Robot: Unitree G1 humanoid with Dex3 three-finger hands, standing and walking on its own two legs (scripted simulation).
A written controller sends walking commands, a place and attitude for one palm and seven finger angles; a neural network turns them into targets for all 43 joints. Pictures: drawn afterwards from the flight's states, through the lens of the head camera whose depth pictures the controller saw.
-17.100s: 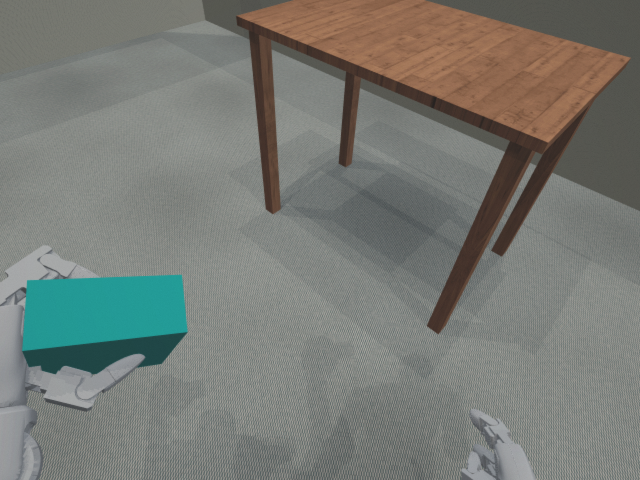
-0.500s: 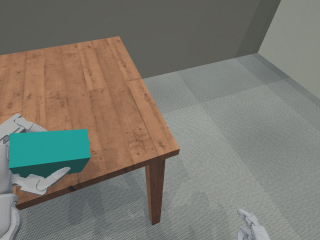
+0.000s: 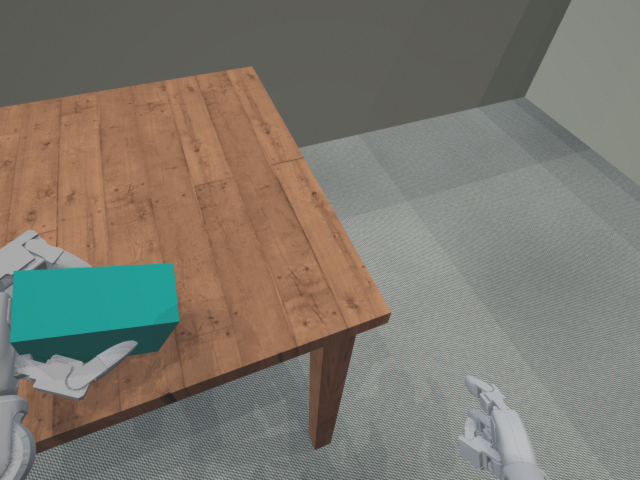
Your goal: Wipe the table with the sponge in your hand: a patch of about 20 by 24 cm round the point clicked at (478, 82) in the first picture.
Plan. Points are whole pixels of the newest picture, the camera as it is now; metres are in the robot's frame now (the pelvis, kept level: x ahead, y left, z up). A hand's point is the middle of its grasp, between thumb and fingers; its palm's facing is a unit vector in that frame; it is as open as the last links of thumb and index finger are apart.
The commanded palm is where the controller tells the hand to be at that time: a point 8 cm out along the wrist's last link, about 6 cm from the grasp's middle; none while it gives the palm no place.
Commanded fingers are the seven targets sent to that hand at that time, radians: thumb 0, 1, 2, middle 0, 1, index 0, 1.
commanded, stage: come to a stop and stand still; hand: left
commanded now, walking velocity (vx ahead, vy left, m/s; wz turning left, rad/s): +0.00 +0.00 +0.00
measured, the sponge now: (122, 316) +0.23 +0.22 +0.13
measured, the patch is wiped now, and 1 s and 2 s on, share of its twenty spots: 0.00 0.00 0.00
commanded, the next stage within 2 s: look again from close up in 0.32 s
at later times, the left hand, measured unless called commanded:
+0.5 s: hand (61, 333) +0.20 +0.25 +0.16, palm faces +0.40 -0.84 -0.38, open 9.6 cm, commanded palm +0.15 +0.28 +0.17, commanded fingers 0.00 0.10 1.30 -1.20 -1.60 -1.20 -1.60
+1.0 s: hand (30, 278) +0.23 +0.28 +0.19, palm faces +0.47 -0.76 -0.44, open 9.6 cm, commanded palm +0.16 +0.28 +0.19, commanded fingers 0.00 0.10 1.30 -1.20 -1.60 -1.20 -1.60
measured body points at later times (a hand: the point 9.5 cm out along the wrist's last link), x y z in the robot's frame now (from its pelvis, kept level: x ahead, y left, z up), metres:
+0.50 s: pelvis -0.01 +0.00 +0.00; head +0.01 +0.01 +0.45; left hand +0.17 +0.29 +0.18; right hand +0.16 -0.23 -0.08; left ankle -0.02 +0.07 -0.74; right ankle +0.00 -0.11 -0.74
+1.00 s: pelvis -0.02 -0.02 +0.00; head -0.02 -0.03 +0.45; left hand +0.20 +0.32 +0.21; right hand +0.17 -0.23 -0.09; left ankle -0.02 +0.07 -0.74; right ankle +0.00 -0.11 -0.74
